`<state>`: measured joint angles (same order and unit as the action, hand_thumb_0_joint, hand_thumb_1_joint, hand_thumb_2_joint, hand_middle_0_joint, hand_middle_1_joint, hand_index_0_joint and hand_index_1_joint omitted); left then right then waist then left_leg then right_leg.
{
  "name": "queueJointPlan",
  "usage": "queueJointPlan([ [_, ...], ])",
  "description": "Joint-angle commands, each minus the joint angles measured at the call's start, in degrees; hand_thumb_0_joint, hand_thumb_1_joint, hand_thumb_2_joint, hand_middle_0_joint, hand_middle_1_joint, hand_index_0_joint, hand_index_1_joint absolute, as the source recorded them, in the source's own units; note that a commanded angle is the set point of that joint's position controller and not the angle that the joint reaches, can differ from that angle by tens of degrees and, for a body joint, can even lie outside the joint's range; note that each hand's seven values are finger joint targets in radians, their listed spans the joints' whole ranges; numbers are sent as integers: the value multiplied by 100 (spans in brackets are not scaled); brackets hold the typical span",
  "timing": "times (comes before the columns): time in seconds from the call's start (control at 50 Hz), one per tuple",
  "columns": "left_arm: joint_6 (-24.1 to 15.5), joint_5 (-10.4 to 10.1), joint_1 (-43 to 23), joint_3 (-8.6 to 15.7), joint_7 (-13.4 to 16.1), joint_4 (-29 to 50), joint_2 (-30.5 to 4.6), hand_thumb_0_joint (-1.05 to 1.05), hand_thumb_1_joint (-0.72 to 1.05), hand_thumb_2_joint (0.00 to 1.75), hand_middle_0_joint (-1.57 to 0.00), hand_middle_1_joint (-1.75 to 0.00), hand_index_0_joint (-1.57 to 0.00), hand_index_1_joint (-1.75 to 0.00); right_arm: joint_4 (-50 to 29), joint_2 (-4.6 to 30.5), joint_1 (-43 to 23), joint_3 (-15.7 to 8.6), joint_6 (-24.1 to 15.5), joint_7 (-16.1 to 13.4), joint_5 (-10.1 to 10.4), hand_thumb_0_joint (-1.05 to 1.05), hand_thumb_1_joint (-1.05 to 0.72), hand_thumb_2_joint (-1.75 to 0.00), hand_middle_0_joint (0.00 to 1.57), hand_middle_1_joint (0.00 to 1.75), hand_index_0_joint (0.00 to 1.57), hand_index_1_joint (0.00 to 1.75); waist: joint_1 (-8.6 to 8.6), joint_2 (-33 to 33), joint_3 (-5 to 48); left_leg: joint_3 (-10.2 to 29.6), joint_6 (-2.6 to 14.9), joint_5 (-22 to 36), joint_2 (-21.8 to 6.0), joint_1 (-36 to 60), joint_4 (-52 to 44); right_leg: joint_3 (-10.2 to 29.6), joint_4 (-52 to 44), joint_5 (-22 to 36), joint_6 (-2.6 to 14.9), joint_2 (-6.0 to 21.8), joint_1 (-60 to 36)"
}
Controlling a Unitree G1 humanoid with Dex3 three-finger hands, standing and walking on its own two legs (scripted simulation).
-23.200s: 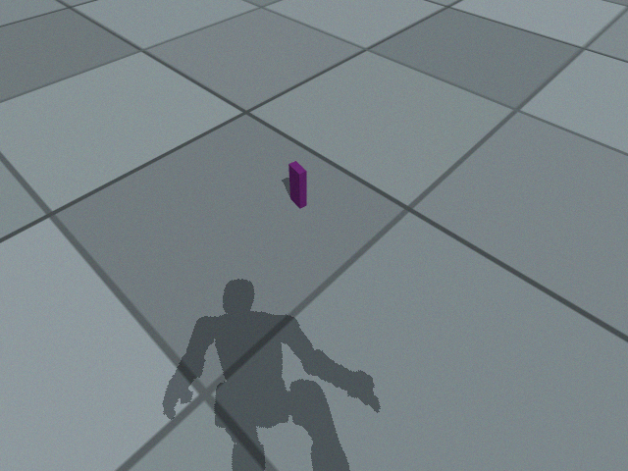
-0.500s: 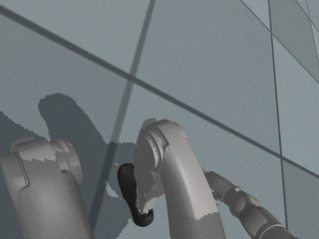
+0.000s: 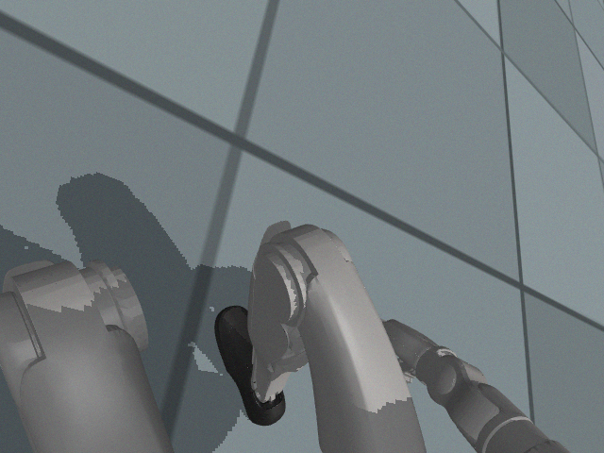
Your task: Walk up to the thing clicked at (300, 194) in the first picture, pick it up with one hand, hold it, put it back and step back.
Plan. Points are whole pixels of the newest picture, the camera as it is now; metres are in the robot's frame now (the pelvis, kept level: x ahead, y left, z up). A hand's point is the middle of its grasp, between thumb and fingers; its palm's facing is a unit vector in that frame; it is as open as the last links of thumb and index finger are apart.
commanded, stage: rest palm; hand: left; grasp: from the side
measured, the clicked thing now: out of the picture +0.43 +0.33 -0.18
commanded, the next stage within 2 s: close in 0.10 s
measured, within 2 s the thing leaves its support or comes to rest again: leaves its support in 1.62 s
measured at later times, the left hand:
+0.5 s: hand out of the picture +0.41 +0.33 -0.17, palm faces +0.49 -0.87 -0.01, open 12.7 cm
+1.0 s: hand out of the picture +0.42 +0.34 -0.17, palm faces +0.50 -0.86 +0.01, open 11.0 cm
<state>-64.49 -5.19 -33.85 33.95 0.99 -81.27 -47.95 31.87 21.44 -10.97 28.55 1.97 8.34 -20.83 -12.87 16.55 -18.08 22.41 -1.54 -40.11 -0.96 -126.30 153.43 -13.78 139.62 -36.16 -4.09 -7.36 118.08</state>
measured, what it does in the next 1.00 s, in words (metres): stands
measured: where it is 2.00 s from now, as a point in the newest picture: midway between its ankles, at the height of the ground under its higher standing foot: (182, 426)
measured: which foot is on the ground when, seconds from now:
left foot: down 0.00-1.00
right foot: down 0.00-1.00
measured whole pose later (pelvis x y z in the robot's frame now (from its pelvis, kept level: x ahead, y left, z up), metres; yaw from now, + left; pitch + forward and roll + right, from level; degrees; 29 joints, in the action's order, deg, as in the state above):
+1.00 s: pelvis +0.00 +0.01 +0.00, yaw -1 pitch +9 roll -18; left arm -64.0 -6.1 -35.8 35.7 -0.5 -83.6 -52.2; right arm 29.0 22.0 -10.8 31.8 3.3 7.4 -20.8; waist -13.5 18.0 -19.5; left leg 23.6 -0.2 -40.5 -2.0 -125.5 153.9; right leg -14.9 138.2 -35.4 -4.1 -8.1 116.5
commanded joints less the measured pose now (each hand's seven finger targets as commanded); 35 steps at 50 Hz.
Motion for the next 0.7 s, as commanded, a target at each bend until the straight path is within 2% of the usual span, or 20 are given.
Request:
queueJointPlan([
  [0.0, -374, -62, -1079, -53, -7, 650, -996, 0, -41, 26, -10, -18, -11, -18, -118, 2073, 151, -676, 10, -101, -26, 0, -89, -90, 20, 30, 20, 30, -625, -3083, 3188, -530, 4, 427, -408, 2056, -1922, -746, -968, 785, 416, -63, -1320],
  [0.06, -339, -111, -924, -104, -26, 520, -903, 0, -39, 29, -11, -19, -11, -20, -105, 2067, 152, -652, 5, -97, -21, 0, -89, -90, 20, 30, 20, 30, -576, -3029, 3202, -496, -6, 534, -408, 2123, -1915, -762, -945, 893, 406, -71, -1370],
  [0.16, -375, -114, -1083, -41, 37, 523, -1066, 0, -32, 33, -12, -22, -13, -22, -114, 2078, 140, -602, 14, -106, -17, 0, -88, -90, 20, 30, 20, 30, -585, -3084, 3099, -462, -6, 573, -416, 2049, -1904, -783, -928, 930, 412, -78, -1357],
  [0.18, -398, -119, -1061, 73, 66, 547, -1208, 0, -31, 34, -14, -23, -14, -23, -140, 2071, 143, -577, 20, -106, -21, 0, -88, -90, 20, 30, 20, 30, -540, -3072, 3140, -478, 2, 568, -419, 2032, -1882, -785, -946, 912, 418, -92, -1416],
  [0.2, -431, -112, -1129, 14, 74, 577, -1153, 0, -23, 33, -22, -28, -22, -28, -158, 2064, 104, -559, 24, -104, -23, 0, -88, -90, 20, 30, 20, 30, -570, -3099, 3098, -463, -9, 566, -422, 2027, -1892, -791, -941, 907, 413, -82, -1424],
  [0.22, -452, -117, -1064, 140, 87, 634, -1269, 0, -16, 37, -29, -33, -30, -32, -173, 2063, 125, -556, 29, -115, -31, 0, -88, -89, 20, 30, 20, 30, -516, -3131, 3233, -473, -15, 700, -439, 2146, -1875, -778, -937, 1014, 416, -97, -1507],
  [0.26, -482, -102, -1151, 100, 71, 664, -1270, 0, -10, 41, -35, -38, -36, -37, -180, 2069, 88, -553, 42, -131, -50, 0, -87, -89, 20, 30, 20, 30, -558, -3249, 3153, -494, -23, 689, -457, 2182, -1869, -762, -936, 996, 413, -91, -1475],
  [0.28, -476, -97, -1117, -2, 55, 588, -1098, 0, -5, 44, -38, -40, -39, -40, -119, 2039, 132, -528, 61, -132, -55, 0, -87, -89, 20, 30, 20, 30, -595, -3235, 3105, -462, -41, 704, -471, 2214, -1908, -769, -930, 994, 410, -82, -1464],
  [0.32, -499, -40, -1256, 194, 72, 719, -1571, 0, -4, 47, -41, -44, -42, -43, -163, 2095, 95, -515, 72, -158, -57, 0, -87, -89, 20, 30, 20, 30, -570, -3417, 3190, -469, -44, 775, -485, 2264, -1910, -767, -908, 1046, 423, -88, -1486],
  [0.34, -477, -41, -1206, 94, 50, 618, -1391, 0, -4, 47, -43, -45, -44, -44, -185, 2074, 52, -495, 91, -152, -48, 0, -88, -89, 20, 30, 20, 30, -600, -3399, 3069, -437, -49, 701, -486, 2205, -1952, -795, -905, 982, 421, -76, -1436],
  [0.4, -413, -45, -1202, -43, -27, 540, -1212, 0, 3, 50, -47, -48, -48, -47, -169, 2080, 69, -511, 122, -164, -50, 0, -87, -89, 20, 30, 20, 30, -684, -3300, 2924, -409, -44, 591, -514, 2190, -1984, -794, -932, 902, 410, -74, -1318],
  [0.42, -401, -54, -1247, 109, -36, 658, -1403, 0, 6, 52, -50, -50, -50, -49, -221, 2129, 56, -536, 120, -175, -50, 0, -87, -89, 20, 30, 20, 30, -649, -3327, 3041, -390, -49, 642, -525, 2281, -1995, -794, -918, 942, 411, -77, -1336],
  [0.44, -377, -43, -1265, 92, -54, 671, -1434, 0, 7, 53, -51, -51, -52, -51, -201, 2126, 79, -522, 133, -184, -51, 0, -87, -89, 20, 30, 20, 30, -641, -3416, 3077, -403, -59, 728, -525, 2349, -1987, -773, -909, 1004, 409, -72, -1391],
  [0.46, -354, -61, -1195, 194, -55, 571, -1539, 0, 9, 55, -53, -53, -54, -53, -179, 2142, 99, -509, 144, -188, -52, 0, -87, -89, 20, 30, 20, 30, -643, -3367, 3085, -379, -47, 732, -523, 2297, -1965, -797, -902, 1009, 410, -86, -1399],
  [0.5, -308, -150, -1232, 214, -73, 548, -1527, 0, 11, 60, -58, -59, -59, -58, -222, 2127, 109, -485, 137, -199, -29, 0, -87, -89, 20, 30, 20, 30, -662, -3191, 3146, -420, 2, 720, -509, 2192, -1891, -770, -963, 1033, 402, -97, -1505],
  [0.52, -303, -191, -1256, 186, -76, 505, -1396, 0, 14, 62, -60, -61, -61, -60, -249, 2124, 91, -469, 143, -197, -33, 0, -87, -89, 20, 30, 20, 30, -694, -3109, 3145, -388, -2, 729, -510, 2172, -1891, -798, -962, 1046, 393, -92, -1514],
  [0.56, -323, -235, -1428, 292, -51, 644, -1598, 0, 21, 67, -65, -66, -65, -65, -263, 2127, 122, -444, 136, -212, -22, 0, -87, -89, 20, 30, 20, 30, -665, -3174, 3220, -394, 9, 723, -505, 2176, -1890, -790, -979, 1038, 398, -107, -1557],
  [0.62, -300, -168, -1420, 269, -57, 550, -1617, 0, 26, 72, -69, -71, -70, -70, -291, 2120, 97, -445, 149, -226, -19, 0, -86, -89, 20, 30, 20, 30, -702, -3161, 3027, -389, 17, 522, -529, 2103, -1924, -791, -990, 881, 400, -101, -1434],
  [0.66, -309, -62, -1536, 134, -63, 573, -1601, 0, 29, 79, -74, -78, -75, -77, -329, 2089, 39, -436, 155, -231, -32, 0, -86, -89, 20, 30, 20, 30, -740, -3226, 2850, -381, 15, 355, -530, 2026, -1980, -805, -994, 736, 411, -91, -1319],
  [0.68, -307, -41, -1456, 239, -52, 548, -1714, 0, 30, 81, -76, -80, -77, -79, -311, 2102, 63, -447, 154, -232, -37, 0, -86, -89, 20, 30, 20, 30, -676, -3220, 2881, -380, 14, 345, -538, 2026, -1980, -789, -981, 733, 413, -99, -1326],
])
